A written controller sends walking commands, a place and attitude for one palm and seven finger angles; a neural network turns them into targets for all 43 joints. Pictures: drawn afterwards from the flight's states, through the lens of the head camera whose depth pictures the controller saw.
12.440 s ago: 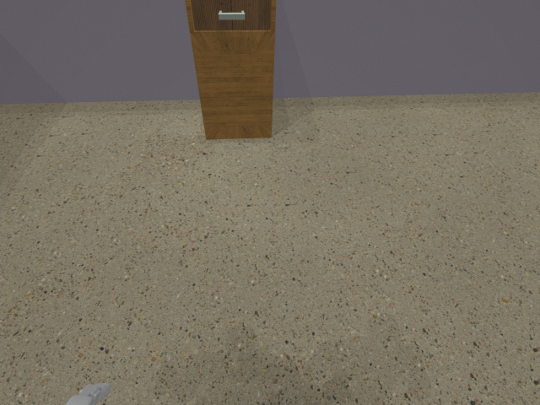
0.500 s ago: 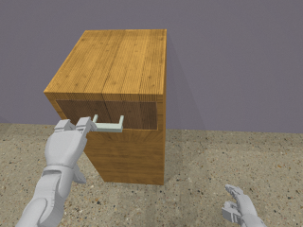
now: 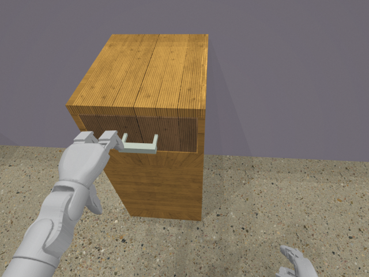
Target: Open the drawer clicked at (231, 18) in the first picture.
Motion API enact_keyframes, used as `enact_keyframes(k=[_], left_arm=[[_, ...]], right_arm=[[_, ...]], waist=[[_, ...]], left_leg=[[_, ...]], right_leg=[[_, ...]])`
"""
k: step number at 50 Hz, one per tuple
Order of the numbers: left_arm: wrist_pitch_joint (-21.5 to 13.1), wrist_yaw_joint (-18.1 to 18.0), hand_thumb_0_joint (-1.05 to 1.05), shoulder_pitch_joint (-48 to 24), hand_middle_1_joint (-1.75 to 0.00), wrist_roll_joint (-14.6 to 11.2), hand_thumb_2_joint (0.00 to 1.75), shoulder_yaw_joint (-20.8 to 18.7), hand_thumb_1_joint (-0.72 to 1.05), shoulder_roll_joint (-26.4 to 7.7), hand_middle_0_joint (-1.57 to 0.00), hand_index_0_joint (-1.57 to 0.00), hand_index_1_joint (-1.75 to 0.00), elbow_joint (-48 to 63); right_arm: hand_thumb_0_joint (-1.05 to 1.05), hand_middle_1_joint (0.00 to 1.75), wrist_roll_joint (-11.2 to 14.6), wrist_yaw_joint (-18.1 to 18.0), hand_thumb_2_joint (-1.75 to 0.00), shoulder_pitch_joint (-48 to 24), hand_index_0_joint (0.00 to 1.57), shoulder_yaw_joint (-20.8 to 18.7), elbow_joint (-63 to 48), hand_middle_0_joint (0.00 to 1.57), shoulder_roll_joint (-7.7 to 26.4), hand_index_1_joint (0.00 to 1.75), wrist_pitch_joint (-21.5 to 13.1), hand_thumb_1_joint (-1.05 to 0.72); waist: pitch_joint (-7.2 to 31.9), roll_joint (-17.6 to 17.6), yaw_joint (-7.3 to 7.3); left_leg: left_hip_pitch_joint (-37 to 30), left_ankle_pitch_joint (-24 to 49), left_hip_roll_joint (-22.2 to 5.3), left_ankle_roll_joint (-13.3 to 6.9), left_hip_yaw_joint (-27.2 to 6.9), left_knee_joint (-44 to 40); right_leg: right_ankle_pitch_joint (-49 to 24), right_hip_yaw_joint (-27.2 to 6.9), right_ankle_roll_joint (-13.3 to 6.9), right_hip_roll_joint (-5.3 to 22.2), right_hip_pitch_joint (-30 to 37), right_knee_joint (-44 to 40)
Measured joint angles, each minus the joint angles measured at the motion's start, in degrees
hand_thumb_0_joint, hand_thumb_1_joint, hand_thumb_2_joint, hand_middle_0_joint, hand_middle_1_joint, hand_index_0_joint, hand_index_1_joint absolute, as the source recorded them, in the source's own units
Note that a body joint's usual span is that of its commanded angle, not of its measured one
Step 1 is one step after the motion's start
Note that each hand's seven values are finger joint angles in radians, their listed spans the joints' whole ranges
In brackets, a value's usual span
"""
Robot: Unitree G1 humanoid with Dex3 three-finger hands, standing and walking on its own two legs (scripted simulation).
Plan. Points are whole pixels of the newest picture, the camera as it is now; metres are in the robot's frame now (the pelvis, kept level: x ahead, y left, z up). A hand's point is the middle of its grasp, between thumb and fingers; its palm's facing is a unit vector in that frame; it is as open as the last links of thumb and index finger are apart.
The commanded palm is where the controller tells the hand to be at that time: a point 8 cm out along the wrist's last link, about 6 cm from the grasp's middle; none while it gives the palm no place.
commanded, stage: raise the hand with hooked fingers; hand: left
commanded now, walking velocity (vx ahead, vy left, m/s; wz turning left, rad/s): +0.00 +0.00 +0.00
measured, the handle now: (138, 142) +0.49 +0.21 -0.05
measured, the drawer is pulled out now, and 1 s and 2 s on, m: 0.00 0.00 0.00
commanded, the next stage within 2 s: move the hooked fingers above the handle in 0.10 s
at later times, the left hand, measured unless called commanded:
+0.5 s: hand (105, 163) +0.33 +0.22 +0.07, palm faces +0.07 -0.10 -0.99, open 13.8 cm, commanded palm +0.30 +0.23 +0.12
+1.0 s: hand (118, 151) +0.38 +0.21 +0.04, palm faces +0.07 -0.08 -0.99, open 13.8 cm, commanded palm +0.35 +0.22 +0.09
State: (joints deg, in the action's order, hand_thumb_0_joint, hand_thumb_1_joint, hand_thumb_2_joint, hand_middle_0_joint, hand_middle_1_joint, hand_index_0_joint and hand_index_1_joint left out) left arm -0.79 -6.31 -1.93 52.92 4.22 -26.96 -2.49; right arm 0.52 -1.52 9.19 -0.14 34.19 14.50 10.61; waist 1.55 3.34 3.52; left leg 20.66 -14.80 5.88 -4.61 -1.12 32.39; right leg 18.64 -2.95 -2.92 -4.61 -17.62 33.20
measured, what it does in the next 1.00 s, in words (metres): stands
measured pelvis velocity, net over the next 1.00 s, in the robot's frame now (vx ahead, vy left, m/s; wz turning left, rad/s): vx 0.03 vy -0.01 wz -0.01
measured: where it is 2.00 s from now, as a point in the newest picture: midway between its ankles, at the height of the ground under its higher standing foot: outside the picture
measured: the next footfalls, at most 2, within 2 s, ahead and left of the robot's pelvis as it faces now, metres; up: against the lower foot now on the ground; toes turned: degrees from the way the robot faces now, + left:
none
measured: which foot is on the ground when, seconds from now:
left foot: down 0.00-1.00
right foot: down 0.00-1.00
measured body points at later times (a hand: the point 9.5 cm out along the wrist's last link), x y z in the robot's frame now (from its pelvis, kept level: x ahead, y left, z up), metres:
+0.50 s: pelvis +0.00 +0.00 +0.00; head +0.03 -0.02 +0.45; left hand +0.32 +0.23 +0.12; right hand +0.19 -0.22 -0.11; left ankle +0.02 +0.07 -0.73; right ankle -0.02 -0.09 -0.73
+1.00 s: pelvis +0.03 -0.01 -0.01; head +0.06 -0.04 +0.44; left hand +0.37 +0.22 +0.10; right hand +0.18 -0.25 -0.14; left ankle +0.02 +0.07 -0.73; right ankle -0.02 -0.09 -0.73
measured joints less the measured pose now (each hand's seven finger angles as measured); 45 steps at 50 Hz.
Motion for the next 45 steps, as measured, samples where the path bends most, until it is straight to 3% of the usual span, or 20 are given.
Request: enact_keyframes(k=[6, 12, 17, 22, 28, 34, 39, 42, 45], left_arm=[[2.0, -4.0, 0.00, -2.5, -1.20, 0.2, 0.30, -0.9, -0.49, 0.0, -0.32, -0.32, -1.20, -2.0], [6.1, -0.9, -0.01, -3.3, -1.20, -0.6, 0.30, 0.8, -0.49, 0.8, -0.32, -0.32, -1.20, -3.8], [3.7, 1.1, -0.01, -4.3, -1.20, 0.1, 0.30, 3.0, -0.49, 1.3, -0.32, -0.32, -1.20, -5.1], [0.3, -1.4, 0.00, -6.3, -1.20, 1.8, 0.30, 3.4, -0.49, 1.8, -0.32, -0.32, -1.20, -6.0], [2.9, -4.2, 0.00, -8.8, -1.20, 2.2, 0.30, 2.1, -0.49, 2.2, -0.32, -0.32, -1.20, -9.5], [6.3, -2.3, 0.00, -9.6, -1.20, 1.5, 0.30, 2.8, -0.49, 2.4, -0.32, -0.32, -1.20, -12.6], [2.8, -1.9, -0.01, -9.0, -1.20, 2.0, 0.30, 4.0, -0.49, 3.1, -0.32, -0.32, -1.20, -11.6], [0.8, -3.9, -0.01, -9.1, -1.20, 2.8, 0.30, 4.0, -0.49, 3.5, -0.32, -0.32, -1.20, -11.4], [0.9, -6.4, 0.00, -10.1, -1.20, 3.4, 0.30, 3.2, -0.49, 3.9, -0.32, -0.32, -1.20, -12.9]], right_arm=[[0.01, 0.30, 0.5, 0.2, -0.90, -0.6, 0.20, -0.6, 1.5, 0.20, -0.1, 0.30, -0.5, -0.90], [0.01, 0.30, 0.9, 0.1, -0.90, -1.4, 0.20, 0.3, 1.0, 0.20, -0.6, 0.30, -0.2, -0.90], [0.01, 0.30, 0.5, -0.3, -0.90, -1.7, 0.20, 0.8, 0.3, 0.20, -1.1, 0.30, -0.7, -0.90], [0.01, 0.30, 0.2, -0.4, -0.90, -1.8, 0.20, 0.4, 0.3, 0.20, -1.1, 0.30, -1.3, -0.90], [0.01, 0.30, 0.6, -0.1, -0.90, -1.4, 0.20, 0.0, 0.8, 0.20, -1.0, 0.30, -0.5, -0.90], [0.01, 0.30, 0.9, -0.1, -0.90, 0.1, 0.20, -0.2, 0.8, 0.20, -0.6, 0.30, 0.5, -0.90], [0.01, 0.30, 0.3, -0.5, -0.90, 0.9, 0.20, -1.0, 0.9, 0.20, -0.3, 0.30, 0.3, -0.90], [0.01, 0.30, 0.1, -0.5, -0.90, 1.0, 0.20, -1.5, 1.0, 0.20, -0.2, 0.30, 0.1, -0.90], [0.01, 0.30, 0.3, -0.3, -0.90, 0.8, 0.20, -1.7, 1.3, 0.20, -0.2, 0.30, 0.4, -0.90]], waist=[[0.4, 0.6, 0.69], [0.9, 1.0, 0.26], [0.6, 0.2, 0.01], [0.5, -0.3, 0.12], [1.5, -0.3, 0.02], [2.3, -0.3, -0.76], [2.6, -0.4, -1.29], [3.0, -0.3, -1.44], [3.5, -0.2, -1.47]], left_leg=[[1.1, 0.4, 0.4, -0.1, -0.4, 0.5], [0.2, 0.8, 0.6, -0.3, -0.5, -0.4], [0.2, 0.5, 0.6, -0.3, -0.7, -0.1], [1.4, -0.1, 0.5, -0.1, -0.7, 0.9], [3.1, -0.7, 0.3, 0.0, -0.2, 1.5], [4.0, -1.6, 0.2, 0.1, -0.4, 2.2], [4.9, -2.6, 0.1, 0.1, -0.4, 3.3], [5.6, -3.2, 0.0, 0.2, -0.1, 4.1], [6.5, -3.7, -0.2, 0.4, 0.3, 4.7]], right_leg=[[-0.1, 0.6, 0.2, 0.3, -1.0, 0.6], [-0.3, 0.6, 0.4, 0.6, -0.2, -0.2], [-0.1, 0.8, 0.3, 0.6, 0.0, -0.1], [0.4, 0.8, 0.2, 0.4, -1.1, 0.7], [0.9, 0.4, 0.1, 0.2, -3.0, 1.6], [1.6, 0.6, -0.1, 0.1, -3.7, 1.9], [2.5, 0.7, -0.3, -0.1, -4.5, 2.7], [3.0, 0.4, -0.4, -0.2, -5.3, 3.6], [3.4, 0.1, -0.5, -0.4, -6.4, 4.4]])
